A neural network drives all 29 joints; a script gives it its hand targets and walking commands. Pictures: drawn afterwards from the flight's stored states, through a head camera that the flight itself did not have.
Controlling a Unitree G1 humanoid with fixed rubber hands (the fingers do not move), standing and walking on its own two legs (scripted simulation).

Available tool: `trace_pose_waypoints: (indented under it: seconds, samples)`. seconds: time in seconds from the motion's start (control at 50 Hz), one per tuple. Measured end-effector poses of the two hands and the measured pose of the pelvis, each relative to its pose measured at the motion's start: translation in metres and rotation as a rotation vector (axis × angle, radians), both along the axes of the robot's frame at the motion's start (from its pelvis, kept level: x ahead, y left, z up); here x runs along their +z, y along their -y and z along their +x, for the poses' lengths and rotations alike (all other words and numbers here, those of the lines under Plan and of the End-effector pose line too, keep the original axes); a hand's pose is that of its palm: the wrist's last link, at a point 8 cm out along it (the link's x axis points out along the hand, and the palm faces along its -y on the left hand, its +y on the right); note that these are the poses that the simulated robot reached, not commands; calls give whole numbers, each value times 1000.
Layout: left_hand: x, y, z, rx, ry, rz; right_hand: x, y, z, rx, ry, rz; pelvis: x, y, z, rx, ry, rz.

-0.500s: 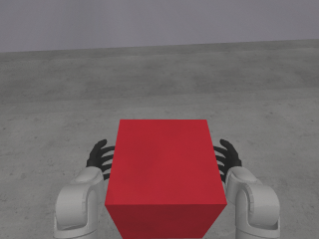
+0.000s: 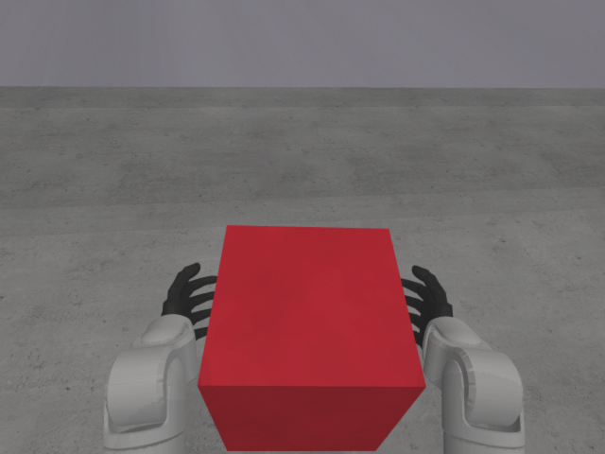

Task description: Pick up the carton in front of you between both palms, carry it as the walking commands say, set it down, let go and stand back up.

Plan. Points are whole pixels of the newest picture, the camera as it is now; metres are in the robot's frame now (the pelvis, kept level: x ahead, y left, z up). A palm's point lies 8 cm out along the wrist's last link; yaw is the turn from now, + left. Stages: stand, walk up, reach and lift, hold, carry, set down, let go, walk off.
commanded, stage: carry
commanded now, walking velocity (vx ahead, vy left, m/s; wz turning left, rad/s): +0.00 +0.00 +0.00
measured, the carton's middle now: (305, 343) +0.27 +0.00 +0.00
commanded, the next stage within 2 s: none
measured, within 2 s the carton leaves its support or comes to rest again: neither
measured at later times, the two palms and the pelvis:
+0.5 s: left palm (206, 316) +0.28 +0.13 +0.05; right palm (439, 321) +0.28 -0.17 +0.05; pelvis +0.01 -0.02 +0.00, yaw +0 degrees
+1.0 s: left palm (216, 315) +0.29 +0.12 +0.04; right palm (442, 323) +0.28 -0.18 +0.04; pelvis -0.02 -0.03 +0.00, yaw -1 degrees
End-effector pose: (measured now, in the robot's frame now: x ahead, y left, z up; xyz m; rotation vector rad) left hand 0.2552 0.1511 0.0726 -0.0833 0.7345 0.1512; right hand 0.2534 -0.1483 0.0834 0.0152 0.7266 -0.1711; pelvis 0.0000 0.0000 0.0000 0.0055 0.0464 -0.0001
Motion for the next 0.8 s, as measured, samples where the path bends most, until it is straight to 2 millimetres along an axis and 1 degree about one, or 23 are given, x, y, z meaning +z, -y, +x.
trace_pose_waypoints:
  seconds: [0.06, 0.14, 0.2, 0.26, 0.32, 0.44, 0.6, 0.8]
  samples:
    - [8, 3, 11, -5, 28, 12, 5, 3, 10, -3, 28, 10, 1, 1, 12, -12, -7, 4]
    - [20, 9, 26, -14, 77, 28, 12, 9, 22, -13, 78, 25, -2, 4, 23, -13, -9, 8]
    - [21, 14, 32, -22, 81, 40, 10, 14, 26, -17, 82, 29, -3, 7, 27, -13, -6, 7]
    - [15, 18, 35, -27, 63, 48, 4, 18, 28, -17, 63, 26, -5, 10, 28, -10, 2, 6]
    - [6, 20, 34, -29, 38, 55, -4, 21, 29, -10, 37, 15, -5, 14, 25, -9, 10, 4]
    - [-15, 24, 27, -41, 0, 60, -24, 24, 25, 15, -3, -5, -5, 20, 17, -6, 24, 0]
    - [-26, 27, 24, -55, 20, 92, -37, 26, 23, 46, 18, -18, -4, 24, 3, -8, 32, -4]
    - [-43, 33, 30, -73, 41, 100, -52, 31, 26, 45, 38, -36, -4, 26, -11, -9, 35, -8]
